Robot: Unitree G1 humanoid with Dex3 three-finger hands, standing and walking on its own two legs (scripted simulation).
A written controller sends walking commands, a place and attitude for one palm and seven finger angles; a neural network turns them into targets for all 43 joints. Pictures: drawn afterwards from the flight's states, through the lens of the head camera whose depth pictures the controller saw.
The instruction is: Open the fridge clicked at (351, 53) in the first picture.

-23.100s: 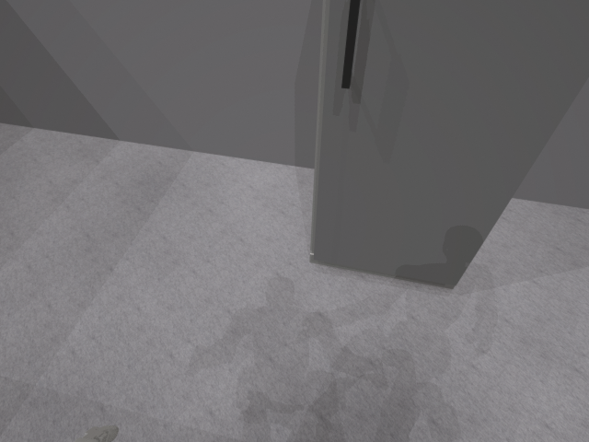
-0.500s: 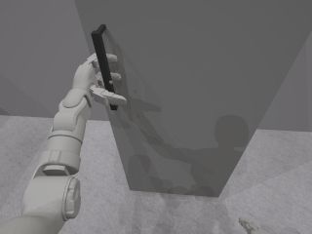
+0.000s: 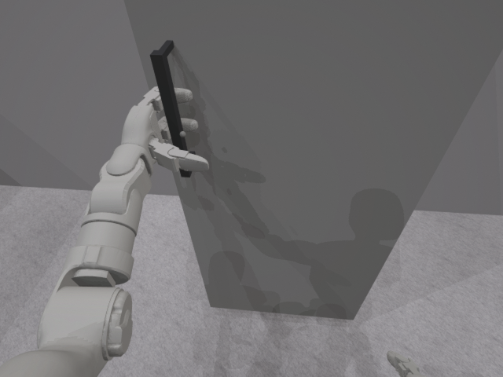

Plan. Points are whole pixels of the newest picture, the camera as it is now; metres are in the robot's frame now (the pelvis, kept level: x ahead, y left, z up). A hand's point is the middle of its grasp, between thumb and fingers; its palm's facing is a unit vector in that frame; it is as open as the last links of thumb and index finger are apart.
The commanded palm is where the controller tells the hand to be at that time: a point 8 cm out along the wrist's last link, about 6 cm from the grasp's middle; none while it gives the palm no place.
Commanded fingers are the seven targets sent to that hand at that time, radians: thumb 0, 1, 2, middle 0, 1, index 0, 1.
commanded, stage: slide the fingers in behind the handle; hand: left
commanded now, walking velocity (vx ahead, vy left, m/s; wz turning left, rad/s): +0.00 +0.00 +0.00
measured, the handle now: (178, 116) +0.49 +0.15 +0.19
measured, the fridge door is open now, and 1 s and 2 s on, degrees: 0 0 1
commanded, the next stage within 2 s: grip the handle and tug to test in 0.10 s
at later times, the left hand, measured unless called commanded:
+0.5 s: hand (185, 130) +0.44 +0.12 +0.20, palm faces -0.04 -1.00 +0.01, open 11.8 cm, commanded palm +0.41 +0.18 +0.20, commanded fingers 0.00 0.25 0.62 -0.38 -1.31 -0.38 -1.31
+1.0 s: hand (184, 131) +0.43 +0.13 +0.20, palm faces -0.04 -1.00 +0.00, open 5.1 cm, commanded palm +0.42 +0.18 +0.20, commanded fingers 0.00 0.90 0.90 -0.45 -1.40 -0.45 -1.40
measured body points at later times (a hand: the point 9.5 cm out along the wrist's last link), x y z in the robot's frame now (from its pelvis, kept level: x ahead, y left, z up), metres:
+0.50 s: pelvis +0.01 +0.00 +0.00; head +0.00 -0.01 +0.45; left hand +0.43 +0.18 +0.20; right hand +0.12 -0.24 -0.11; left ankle +0.03 +0.12 -0.74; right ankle -0.04 -0.09 -0.74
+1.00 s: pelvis +0.01 +0.00 +0.00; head +0.00 -0.01 +0.45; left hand +0.43 +0.18 +0.20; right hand +0.14 -0.24 -0.11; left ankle +0.03 +0.12 -0.74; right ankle -0.04 -0.09 -0.74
